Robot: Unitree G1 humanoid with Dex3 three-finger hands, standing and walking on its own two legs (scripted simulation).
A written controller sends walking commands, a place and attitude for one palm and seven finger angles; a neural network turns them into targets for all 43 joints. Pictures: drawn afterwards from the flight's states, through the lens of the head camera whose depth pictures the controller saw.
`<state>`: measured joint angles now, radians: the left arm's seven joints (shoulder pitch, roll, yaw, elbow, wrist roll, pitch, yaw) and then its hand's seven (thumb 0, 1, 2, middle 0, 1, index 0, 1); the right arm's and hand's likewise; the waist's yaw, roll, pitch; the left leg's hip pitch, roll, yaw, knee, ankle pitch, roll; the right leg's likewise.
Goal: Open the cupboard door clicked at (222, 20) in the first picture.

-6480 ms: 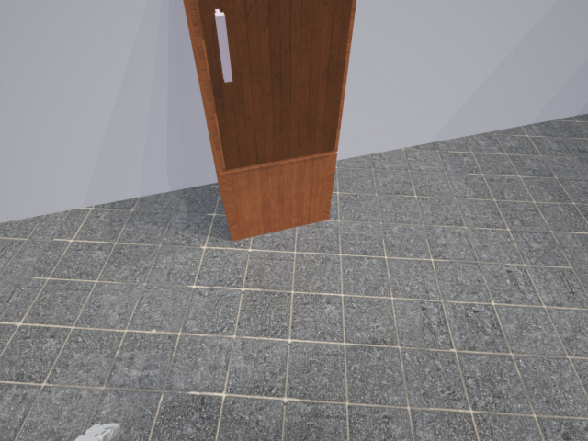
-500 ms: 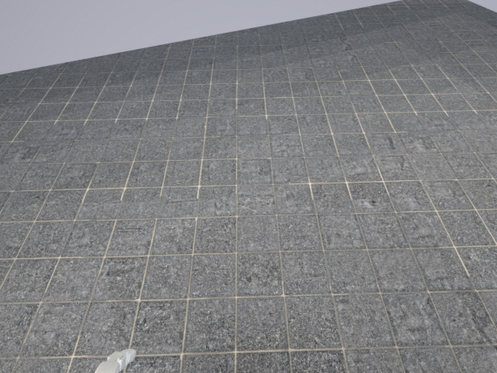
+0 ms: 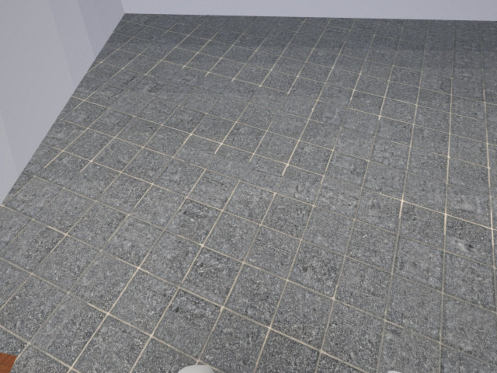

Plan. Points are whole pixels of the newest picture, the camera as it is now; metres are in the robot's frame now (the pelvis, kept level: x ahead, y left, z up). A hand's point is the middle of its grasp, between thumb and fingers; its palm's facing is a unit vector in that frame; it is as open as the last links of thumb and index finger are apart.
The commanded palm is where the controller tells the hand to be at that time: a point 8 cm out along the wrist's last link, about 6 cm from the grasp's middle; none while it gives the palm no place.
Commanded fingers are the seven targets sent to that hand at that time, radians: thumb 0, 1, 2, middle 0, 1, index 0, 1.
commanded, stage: turn to face it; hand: left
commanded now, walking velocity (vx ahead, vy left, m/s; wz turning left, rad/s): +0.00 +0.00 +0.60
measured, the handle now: out of the picture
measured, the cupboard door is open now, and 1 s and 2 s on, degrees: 0 0 0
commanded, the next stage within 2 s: none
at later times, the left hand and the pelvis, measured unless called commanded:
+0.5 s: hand out of the picture +0.10 +0.24 -0.14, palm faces +0.26 -0.93 -0.28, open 7.4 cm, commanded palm none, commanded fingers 0.00 0.90 0.90 -0.20 -0.30 -0.20 -0.30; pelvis +0.01 +0.00 +0.00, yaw +16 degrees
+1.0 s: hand out of the picture -0.11 +0.20 -0.18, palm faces +0.60 -0.76 -0.25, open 7.4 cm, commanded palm none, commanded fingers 0.00 0.90 0.90 -0.20 -0.30 -0.20 -0.30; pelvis -0.02 +0.01 -0.01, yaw +36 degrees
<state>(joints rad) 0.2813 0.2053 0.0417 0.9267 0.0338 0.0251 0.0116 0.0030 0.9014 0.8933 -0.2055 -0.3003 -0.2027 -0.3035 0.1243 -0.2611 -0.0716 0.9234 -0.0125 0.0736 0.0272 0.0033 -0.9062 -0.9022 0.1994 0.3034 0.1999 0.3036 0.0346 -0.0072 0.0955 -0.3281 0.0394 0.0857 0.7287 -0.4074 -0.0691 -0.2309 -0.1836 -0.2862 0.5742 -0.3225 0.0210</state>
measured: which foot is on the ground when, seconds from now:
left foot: up 0.00-0.02, down 0.04-0.52, up 0.54-0.98, down 1.00-1.00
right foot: down 0.00-0.04, up 0.06-0.50, down 0.52-1.00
